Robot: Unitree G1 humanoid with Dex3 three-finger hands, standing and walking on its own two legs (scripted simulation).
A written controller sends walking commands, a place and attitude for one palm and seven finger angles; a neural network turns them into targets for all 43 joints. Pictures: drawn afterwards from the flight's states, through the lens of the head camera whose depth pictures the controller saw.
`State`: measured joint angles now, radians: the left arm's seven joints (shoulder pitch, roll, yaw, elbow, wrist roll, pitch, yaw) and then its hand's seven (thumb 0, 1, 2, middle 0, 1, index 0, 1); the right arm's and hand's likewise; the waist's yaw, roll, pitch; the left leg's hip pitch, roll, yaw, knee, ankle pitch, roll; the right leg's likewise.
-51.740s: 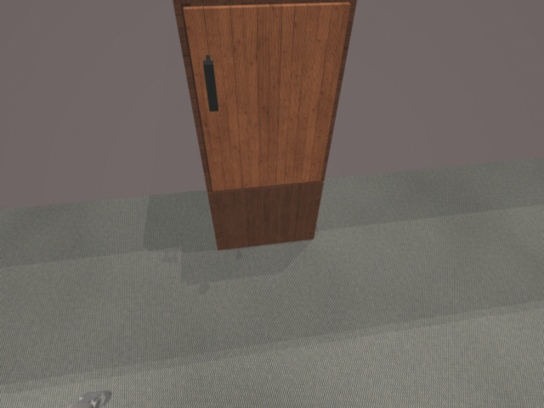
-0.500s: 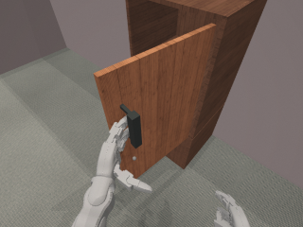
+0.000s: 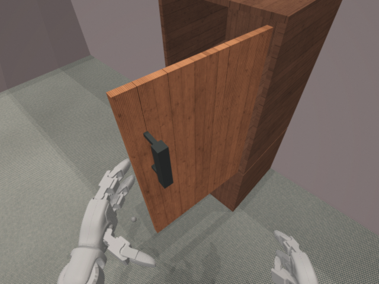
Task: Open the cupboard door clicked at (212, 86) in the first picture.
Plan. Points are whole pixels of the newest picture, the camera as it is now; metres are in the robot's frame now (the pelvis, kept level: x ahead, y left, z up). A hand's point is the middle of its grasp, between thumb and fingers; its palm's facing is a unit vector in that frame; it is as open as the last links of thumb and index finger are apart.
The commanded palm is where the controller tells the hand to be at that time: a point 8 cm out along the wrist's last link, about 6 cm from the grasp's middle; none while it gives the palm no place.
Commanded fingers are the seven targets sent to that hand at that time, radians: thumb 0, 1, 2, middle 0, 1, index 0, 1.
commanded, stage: slide the hand sideways off the handle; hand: left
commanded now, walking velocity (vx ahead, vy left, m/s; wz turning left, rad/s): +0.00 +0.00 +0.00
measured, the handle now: (157, 159) +0.35 +0.10 +0.09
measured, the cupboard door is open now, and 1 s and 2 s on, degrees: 82 82 82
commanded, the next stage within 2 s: draw the hand back to the body in 0.20 s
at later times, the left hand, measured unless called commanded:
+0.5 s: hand (113, 223) +0.20 +0.15 +0.10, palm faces -0.02 -1.00 -0.07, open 16.3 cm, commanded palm +0.17 +0.21 +0.10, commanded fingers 0.00 -0.50 0.30 -0.15 -0.30 -0.15 -0.30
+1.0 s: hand (61, 219) +0.19 +0.22 +0.13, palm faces +0.22 -0.94 -0.27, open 15.0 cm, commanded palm +0.15 +0.27 +0.15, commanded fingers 0.00 0.06 0.54 -0.17 -0.30 -0.17 -0.30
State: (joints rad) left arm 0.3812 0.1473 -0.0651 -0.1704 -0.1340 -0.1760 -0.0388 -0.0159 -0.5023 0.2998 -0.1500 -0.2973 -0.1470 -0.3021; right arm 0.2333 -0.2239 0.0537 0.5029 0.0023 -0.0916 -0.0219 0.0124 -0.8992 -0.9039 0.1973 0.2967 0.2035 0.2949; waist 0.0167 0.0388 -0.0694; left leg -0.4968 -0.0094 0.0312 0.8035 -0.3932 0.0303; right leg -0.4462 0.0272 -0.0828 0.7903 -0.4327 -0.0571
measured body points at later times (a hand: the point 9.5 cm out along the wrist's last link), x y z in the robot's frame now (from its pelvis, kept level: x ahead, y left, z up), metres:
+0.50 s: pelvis +0.00 -0.01 +0.00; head +0.01 -0.02 +0.45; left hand +0.20 +0.20 +0.10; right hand +0.18 -0.23 -0.08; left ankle +0.01 +0.10 -0.71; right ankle -0.01 -0.08 -0.71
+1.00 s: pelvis +0.00 +0.02 +0.02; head -0.01 +0.01 +0.47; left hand +0.18 +0.27 +0.15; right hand +0.19 -0.19 -0.05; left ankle +0.01 +0.10 -0.71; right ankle -0.01 -0.08 -0.71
